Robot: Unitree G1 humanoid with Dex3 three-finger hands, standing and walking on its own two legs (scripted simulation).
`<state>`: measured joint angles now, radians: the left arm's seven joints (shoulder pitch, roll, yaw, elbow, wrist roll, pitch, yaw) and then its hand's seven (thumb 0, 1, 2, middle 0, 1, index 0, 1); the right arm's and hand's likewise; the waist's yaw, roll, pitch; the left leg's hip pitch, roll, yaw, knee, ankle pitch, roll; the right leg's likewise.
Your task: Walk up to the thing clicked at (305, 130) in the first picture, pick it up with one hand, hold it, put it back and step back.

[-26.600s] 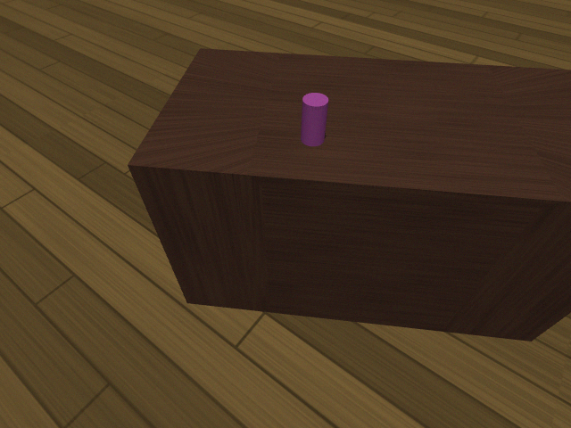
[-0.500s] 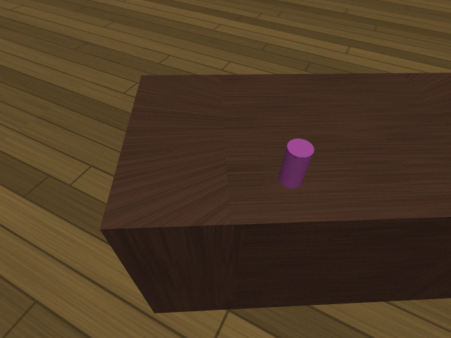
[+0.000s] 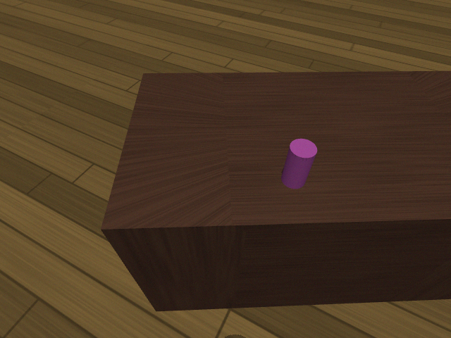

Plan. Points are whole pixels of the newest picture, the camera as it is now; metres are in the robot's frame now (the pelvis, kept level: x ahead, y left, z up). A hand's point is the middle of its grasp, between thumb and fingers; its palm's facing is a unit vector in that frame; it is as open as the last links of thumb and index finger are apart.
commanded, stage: stand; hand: right
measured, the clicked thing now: (297, 164) +0.50 -0.17 -0.03
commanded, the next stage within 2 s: none
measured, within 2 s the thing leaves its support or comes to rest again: neither
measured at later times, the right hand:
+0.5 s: hand out of the picture +0.08 -0.25 -0.16, palm faces -0.03 +0.93 -0.35, open 7.4 cm
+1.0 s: hand out of the picture +0.07 -0.25 -0.16, palm faces -0.04 +0.94 -0.35, open 7.4 cm
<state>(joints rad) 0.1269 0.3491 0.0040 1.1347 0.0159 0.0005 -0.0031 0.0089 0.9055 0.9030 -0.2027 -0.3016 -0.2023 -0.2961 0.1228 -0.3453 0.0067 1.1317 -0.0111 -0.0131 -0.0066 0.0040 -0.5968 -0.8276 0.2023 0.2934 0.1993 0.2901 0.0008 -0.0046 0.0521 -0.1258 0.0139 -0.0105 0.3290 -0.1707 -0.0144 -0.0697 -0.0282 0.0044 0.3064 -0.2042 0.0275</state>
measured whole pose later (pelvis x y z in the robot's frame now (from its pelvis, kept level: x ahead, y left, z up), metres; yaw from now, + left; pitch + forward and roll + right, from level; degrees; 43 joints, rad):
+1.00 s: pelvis +0.01 +0.00 +0.00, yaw +1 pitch -1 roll +0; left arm 0.13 0.35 0.00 1.12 0.02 0.00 0.00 0.01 0.91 0.90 -0.20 -0.30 -0.20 -0.30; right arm 0.12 -0.35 0.00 1.13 -0.01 -0.01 0.00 0.01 -0.90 -0.90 0.21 0.30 0.20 0.30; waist 0.00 0.00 0.05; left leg -0.13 0.01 -0.02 0.33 -0.17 -0.01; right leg -0.06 -0.03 -0.01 0.30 -0.21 0.03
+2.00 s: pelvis +0.01 +0.00 +0.00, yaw +1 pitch -2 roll +0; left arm 0.13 0.35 0.00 1.11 0.02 0.00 0.00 0.01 0.91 0.90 -0.20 -0.30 -0.20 -0.30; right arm 0.12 -0.34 0.00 1.12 -0.01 -0.01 0.00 0.01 -0.90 -0.90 0.21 0.30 0.20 0.30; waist 0.00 0.00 0.05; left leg -0.12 0.01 -0.02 0.33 -0.18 -0.01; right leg -0.05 -0.03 -0.01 0.30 -0.22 0.03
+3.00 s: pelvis -0.17 +0.02 -0.03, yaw -2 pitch -2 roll -2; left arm 0.15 0.35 0.06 0.87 0.04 0.03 0.01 0.01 0.91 0.90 -0.20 -0.30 -0.20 -0.30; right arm 0.09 -0.39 -0.05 0.85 0.00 0.05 -0.02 0.01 -0.90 -0.90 0.21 0.30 0.20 0.30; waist -0.01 0.06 0.22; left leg -0.35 0.05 -0.01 0.75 -0.36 0.01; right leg -0.23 0.08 0.03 0.62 -0.35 -0.03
